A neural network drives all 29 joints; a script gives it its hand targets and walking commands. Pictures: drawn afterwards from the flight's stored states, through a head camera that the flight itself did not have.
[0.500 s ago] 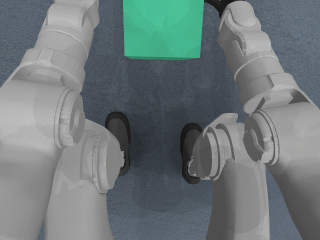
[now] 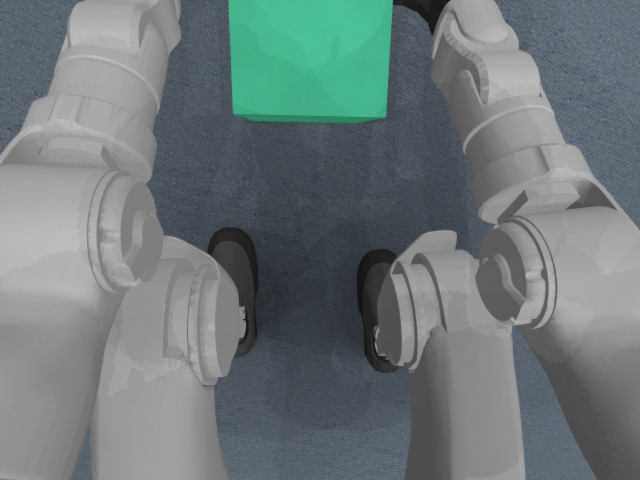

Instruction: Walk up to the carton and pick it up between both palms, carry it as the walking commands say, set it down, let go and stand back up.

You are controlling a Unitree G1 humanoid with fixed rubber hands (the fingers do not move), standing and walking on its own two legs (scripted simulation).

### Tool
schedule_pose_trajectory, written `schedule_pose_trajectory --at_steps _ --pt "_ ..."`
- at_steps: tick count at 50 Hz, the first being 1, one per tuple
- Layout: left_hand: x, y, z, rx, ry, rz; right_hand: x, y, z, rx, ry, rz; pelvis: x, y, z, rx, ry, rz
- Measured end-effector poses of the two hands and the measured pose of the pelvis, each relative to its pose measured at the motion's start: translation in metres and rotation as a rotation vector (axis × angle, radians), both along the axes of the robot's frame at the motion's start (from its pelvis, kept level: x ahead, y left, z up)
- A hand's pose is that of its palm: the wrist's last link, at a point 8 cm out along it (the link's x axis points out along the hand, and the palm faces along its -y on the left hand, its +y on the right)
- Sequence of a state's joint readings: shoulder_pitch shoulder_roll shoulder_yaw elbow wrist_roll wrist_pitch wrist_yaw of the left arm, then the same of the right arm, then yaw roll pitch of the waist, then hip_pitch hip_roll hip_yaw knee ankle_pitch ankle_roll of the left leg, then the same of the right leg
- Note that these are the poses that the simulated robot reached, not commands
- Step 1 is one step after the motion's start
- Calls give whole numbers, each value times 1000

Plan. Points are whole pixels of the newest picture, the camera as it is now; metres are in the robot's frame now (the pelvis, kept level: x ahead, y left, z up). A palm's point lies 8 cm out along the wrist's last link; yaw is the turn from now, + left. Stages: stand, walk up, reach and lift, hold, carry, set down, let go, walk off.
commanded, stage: reach and lift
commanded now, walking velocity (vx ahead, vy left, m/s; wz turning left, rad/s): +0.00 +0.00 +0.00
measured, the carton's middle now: out of the picture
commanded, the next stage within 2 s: none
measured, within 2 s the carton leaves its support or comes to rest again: leaves its support in 0.40 s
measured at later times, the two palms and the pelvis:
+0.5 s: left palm out of the picture +0.57 +0.16 -0.15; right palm out of the picture +0.55 -0.08 -0.16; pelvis +0.00 +0.00 +0.00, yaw -1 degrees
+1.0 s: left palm out of the picture +0.57 +0.16 -0.11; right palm out of the picture +0.54 -0.07 -0.11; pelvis -0.02 +0.01 +0.01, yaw -1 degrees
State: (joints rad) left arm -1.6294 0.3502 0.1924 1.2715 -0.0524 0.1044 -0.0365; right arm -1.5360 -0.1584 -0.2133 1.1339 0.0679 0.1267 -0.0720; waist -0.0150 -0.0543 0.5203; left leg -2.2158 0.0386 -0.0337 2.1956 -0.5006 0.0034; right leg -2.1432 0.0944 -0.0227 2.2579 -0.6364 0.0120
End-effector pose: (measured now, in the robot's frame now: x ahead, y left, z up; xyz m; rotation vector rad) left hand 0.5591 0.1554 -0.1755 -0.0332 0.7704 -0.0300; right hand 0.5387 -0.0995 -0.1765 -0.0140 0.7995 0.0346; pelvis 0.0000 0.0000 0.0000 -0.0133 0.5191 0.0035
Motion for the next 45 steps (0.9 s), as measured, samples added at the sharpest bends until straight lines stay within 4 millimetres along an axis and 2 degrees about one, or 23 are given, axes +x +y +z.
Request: schedule_pose_trajectory --at_steps 13,19,27,35,45 --pt "1 0 1 2 6 2 0 1 1 -8 9 -8 0 1 -1 -3 -4 -2" --pt "7 2 7 35 -14 25 1 9 5 -37 11 -5 1 2 -1 -5 -3 -8" --pt "16 9 29 62 -94 68 7 23 25 -61 -32 -16 -1 2 -3 -8 -12 -8" --pt "12 12 41 66 -93 101 1 30 37 -76 -13 -18 -7 4 -3 -15 -26 -6" --pt "10 10 62 65 -128 185 4 35 63 -51 -59 -106 -15 9 6 -37 -22 6"
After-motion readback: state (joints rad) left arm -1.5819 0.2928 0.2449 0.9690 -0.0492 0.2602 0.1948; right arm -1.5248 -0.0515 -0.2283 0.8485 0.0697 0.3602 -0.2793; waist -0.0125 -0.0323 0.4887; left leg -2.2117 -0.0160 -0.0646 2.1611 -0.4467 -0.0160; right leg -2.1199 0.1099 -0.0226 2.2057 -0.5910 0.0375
